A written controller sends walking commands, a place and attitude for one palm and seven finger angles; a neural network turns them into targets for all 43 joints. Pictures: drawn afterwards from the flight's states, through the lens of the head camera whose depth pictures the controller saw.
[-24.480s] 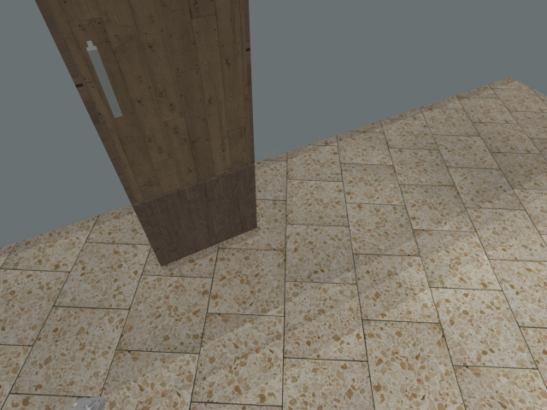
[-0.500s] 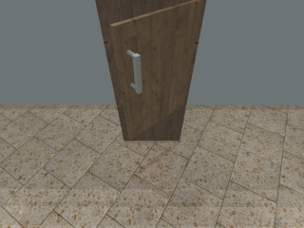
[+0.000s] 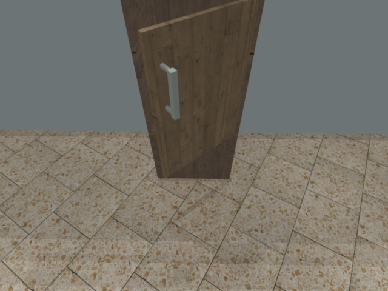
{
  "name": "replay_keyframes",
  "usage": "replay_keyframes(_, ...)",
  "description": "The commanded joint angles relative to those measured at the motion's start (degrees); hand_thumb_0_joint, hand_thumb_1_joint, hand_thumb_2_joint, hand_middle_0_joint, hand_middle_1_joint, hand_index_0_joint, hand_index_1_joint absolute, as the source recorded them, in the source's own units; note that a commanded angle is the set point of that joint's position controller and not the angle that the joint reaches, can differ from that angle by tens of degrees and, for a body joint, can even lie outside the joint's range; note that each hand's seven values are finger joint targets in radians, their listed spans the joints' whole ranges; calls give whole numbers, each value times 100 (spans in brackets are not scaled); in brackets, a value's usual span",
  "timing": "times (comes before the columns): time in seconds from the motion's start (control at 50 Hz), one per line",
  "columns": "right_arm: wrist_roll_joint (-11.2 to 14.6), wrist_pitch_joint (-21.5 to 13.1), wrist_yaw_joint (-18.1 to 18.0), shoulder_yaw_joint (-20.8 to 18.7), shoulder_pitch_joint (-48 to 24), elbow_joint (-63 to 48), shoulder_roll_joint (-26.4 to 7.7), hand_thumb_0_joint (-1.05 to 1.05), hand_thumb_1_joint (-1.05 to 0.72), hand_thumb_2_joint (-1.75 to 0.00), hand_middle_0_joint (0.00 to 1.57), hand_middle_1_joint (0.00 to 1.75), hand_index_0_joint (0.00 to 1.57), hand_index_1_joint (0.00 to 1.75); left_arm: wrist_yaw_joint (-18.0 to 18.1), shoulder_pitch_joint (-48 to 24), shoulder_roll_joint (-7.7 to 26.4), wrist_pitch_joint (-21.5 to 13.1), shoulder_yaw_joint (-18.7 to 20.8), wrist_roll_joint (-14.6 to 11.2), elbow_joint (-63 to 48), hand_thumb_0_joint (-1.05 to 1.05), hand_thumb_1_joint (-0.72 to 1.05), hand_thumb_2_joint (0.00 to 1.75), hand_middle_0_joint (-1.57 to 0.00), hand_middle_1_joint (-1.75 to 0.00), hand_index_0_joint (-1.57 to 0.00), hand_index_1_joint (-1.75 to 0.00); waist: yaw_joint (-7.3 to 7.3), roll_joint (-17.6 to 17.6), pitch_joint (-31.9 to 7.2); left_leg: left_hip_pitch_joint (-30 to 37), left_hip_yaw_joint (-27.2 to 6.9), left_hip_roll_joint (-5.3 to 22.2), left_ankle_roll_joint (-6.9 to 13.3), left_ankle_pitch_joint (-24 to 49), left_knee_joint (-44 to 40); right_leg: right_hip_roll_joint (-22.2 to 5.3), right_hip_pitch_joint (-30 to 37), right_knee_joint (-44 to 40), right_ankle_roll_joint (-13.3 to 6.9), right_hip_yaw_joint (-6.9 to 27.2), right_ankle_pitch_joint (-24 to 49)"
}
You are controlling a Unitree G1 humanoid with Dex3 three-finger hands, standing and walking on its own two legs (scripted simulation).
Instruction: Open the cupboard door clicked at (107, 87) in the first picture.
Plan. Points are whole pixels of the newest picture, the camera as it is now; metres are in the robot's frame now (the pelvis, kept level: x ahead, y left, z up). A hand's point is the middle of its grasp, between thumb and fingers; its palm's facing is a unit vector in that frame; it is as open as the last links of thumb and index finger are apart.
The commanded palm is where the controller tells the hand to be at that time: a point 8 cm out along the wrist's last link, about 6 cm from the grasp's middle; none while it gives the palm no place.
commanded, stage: walk to a spot facing it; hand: left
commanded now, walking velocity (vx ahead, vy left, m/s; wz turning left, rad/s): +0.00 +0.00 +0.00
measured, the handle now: (170, 92) +0.60 +0.10 +0.08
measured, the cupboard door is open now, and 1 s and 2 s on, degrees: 40 40 40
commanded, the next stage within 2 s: none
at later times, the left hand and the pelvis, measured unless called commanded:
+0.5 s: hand out of the picture +0.05 +0.20 -0.18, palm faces -0.12 -0.97 -0.23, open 7.3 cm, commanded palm none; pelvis +0.00 +0.01 -0.01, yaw -12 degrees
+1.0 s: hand out of the picture +0.14 +0.14 -0.18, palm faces -0.45 -0.86 -0.23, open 7.3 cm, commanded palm none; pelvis -0.02 -0.01 -0.01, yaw -30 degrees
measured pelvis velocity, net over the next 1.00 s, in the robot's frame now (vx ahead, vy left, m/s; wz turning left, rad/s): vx -0.02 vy -0.01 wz -0.52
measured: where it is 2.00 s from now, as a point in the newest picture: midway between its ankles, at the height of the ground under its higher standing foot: outside the picture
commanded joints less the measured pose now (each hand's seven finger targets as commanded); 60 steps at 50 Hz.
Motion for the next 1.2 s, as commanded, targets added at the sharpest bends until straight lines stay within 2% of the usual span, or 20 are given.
replay_keyframes(0.0, 17, -61, -38, -48, 396, -98, -440, 0, -90, -90, 20, 30, 20, 30, 23, 501, 594, -68, 108, -19, -83, 0, 90, 90, -20, -30, -20, -30, -1, -204, 266, 261, -466, 593, 194, 794, -208, -824, -653, -633, 85, 589, 1093)
replay_keyframes(0.32, -7, 66, -121, -359, 104, -710, -669, 0, -90, -90, 20, 30, 20, 30, -100, -143, 1098, 206, 534, 64, -723, 0, 90, 90, -20, -30, -20, -30, -78, -222, 144, -69, 272, 778, -51, 110, 766, -1027, -1063, 108, -348, 1655, 2216)
replay_keyframes(0.36, -40, 29, -156, -394, 239, -748, -935, 0, -90, -90, 20, 30, 20, 30, -128, -235, 1007, 232, 536, 50, -848, 0, 90, 90, -20, -30, -20, -30, -102, 481, 36, 426, -372, 1372, 244, 689, 112, -456, -1540, 744, -76, 1231, 1630)
replay_keyframes(0.4, -72, -9, -172, -481, 468, -798, -1249, 0, -90, -90, 20, 30, 20, 30, -192, -440, 883, 281, 525, 45, -1027, 0, 90, 90, -20, -30, -20, -30, -143, 1339, -95, 685, -1487, 2544, 1020, 671, -870, -12, -2252, 2684, 197, 507, -1154)
replay_keyframes(0.42, -97, -39, -171, -477, 509, -861, -1336, 0, -90, -90, 20, 30, 20, 30, -237, -583, 938, 304, 544, 73, -1136, 0, 90, 90, -20, -30, -20, -30, -159, 985, -214, 564, -1598, 2762, 1193, 357, -1048, -164, -2336, 3486, 247, 574, -1639)
replay_keyframes(0.46, -120, -76, -132, -476, 201, -1024, -1392, 0, -90, -90, 20, 30, 20, 30, -337, -765, 844, 302, 544, 98, -1233, 0, 90, 90, -20, -30, -20, -30, -8, 359, -214, 382, -989, 2541, 1052, 205, -1018, -403, -2417, 3624, 316, 543, -1291)
replay_keyframes(0.62, -84, -7, 22, -563, -286, -1364, -1587, 0, -90, -90, 20, 30, 20, 30, -404, -464, 1051, 272, 534, 97, -1402, 0, 90, 90, -20, -30, -20, -30, 218, 639, -426, -272, 610, 2034, 346, 108, 71, -297, -933, 1082, 340, -113, 19)
replay_keyframes(0.64, -50, 33, 52, -561, -436, -1462, -1481, 0, -90, -90, 20, 30, 20, 30, -377, -274, 1296, 238, 585, 112, -1378, 0, 90, 90, -20, -30, -20, -30, 344, 84, -302, -713, 909, 1704, 63, -491, 729, -494, -580, 313, 249, 210, 534)
replay_keyframes(0.66, 4, 80, 104, -505, -482, -1661, -1068, 0, -90, -90, 20, 30, 20, 30, -300, -286, 1951, 169, 681, 175, -1420, 0, 90, 90, -20, -30, -20, -30, 359, -1643, -171, -1702, 1417, 838, -363, -1911, 2058, -1828, -379, -645, -294, 2326, 914)
replay_keyframes(0.68, 3, 119, 138, -474, -954, -1882, -1067, 0, -90, -90, 20, 30, 20, 30, -241, -149, 2311, 176, 728, 128, -1441, 0, 90, 90, -20, -30, -20, -30, 648, -1834, -39, -2014, 843, 545, -355, -2789, 3249, -2480, -796, -839, -884, 3100, 1424)
replay_keyframes(0.72, 23, 155, 116, -500, -957, -1851, -1077, 0, -90, -90, 20, 30, 20, 30, -140, -684, 2057, 192, 720, 145, -1568, 0, 90, 90, -20, -30, -20, -30, 302, -1451, -152, -2142, 171, 660, -301, -2166, 4035, -1978, -839, -497, -971, 2821, 1135)
replay_keyframes(0.78, 36, 116, 117, -451, -781, -1796, -954, 0, -90, -90, 20, 30, 20, 30, -132, -902, 1823, 164, 649, 147, -1687, 0, 90, 90, -20, -30, -20, -30, 132, -1104, -391, -1626, 287, 538, -392, -1831, 3378, -1551, -703, -90, -774, 2188, 2438)
replay_keyframes(0.86, 80, 84, 72, -423, -718, -1834, -889, 0, -90, -90, 20, 30, 20, 30, -150, -735, 1904, 187, 687, 139, -1669, 0, 90, 90, -20, -30, -20, -30, 164, -917, -550, -1086, 334, 291, -377, -1708, 2160, -1420, -540, 61, -779, 2477, 2941)
replay_keyframes(0.92, 98, 13, 10, -410, -235, -1734, -956, 0, -90, -90, 20, 30, 20, 30, -172, -975, 1794, 226, 670, 88, -1717, 0, 90, 90, -20, -30, -20, -30, -105, -958, -617, -157, 276, 229, -319, -925, 585, -1109, -920, 384, -422, 2467, 2857)
replay_keyframes(0.94, 84, -40, -26, -428, 20, -1662, -1129, 0, -90, -90, 20, 30, 20, 30, -193, -1081, 1630, 251, 628, 46, -1802, 0, 90, 90, -20, -30, -20, -30, -236, -626, -679, 651, 28, 545, -208, -522, -150, -820, -1596, 682, -138, 2227, 2200)
replay_keyframes(0.96, -12, -98, -56, -513, 57, -1681, -1660, 0, -90, -90, 20, 30, 20, 30, -257, -978, 1257, 280, 555, -1, -1925, 0, 90, 90, -20, -30, -20, -30, -199, 936, -673, 1295, -1372, 1826, 267, -77, -699, -26, -2731, 1517, 243, 1525, 383)
replay_keyframes(0.98, -66, -80, -79, -557, 135, -1776, -1955, 0, -90, -90, 20, 30, 20, 30, -318, -1065, 1220, 269, 517, 36, -2064, 0, 90, 90, -20, -30, -20, -30, -224, 1683, -539, 1038, -2189, 2942, 936, 666, -966, 101, -3054, 2950, 495, 617, -1729)
replay_keyframes(1.0, -90, -89, -77, -519, 55, -1865, -1889, 0, -90, -90, 20, 30, 20, 30, -356, -1205, 1366, 266, 536, 93, -2138, 0, 90, 90, -20, -30, -20, -30, -215, 1001, -378, 452, -2209, 3015, 1225, 656, -870, -194, -2937, 3730, 536, 788, -1618)
replay_keyframes(1.08, -112, -82, -42, -434, -466, -1974, -1512, 0, -90, -90, 20, 30, 20, 30, -501, -1206, 1154, 340, 518, 75, -1978, 0, 90, 90, -20, -30, -20, -30, 75, 1207, -271, 212, -137, 1871, 660, 1430, -464, -379, -2564, 3610, 656, 312, -904)
replay_keyframes(1.18, -89, -34, 5, -537, -93, -1847, -1716, 0, -90, -90, 20, 30, 20, 30, -514, -1095, 1092, 250, 464, 57, -1964, 0, 90, 90, -20, -30, -20, -30, -34, 1114, -452, 289, 194, 1978, 491, 1576, 159, -182, -1536, 1645, 501, -167, -559)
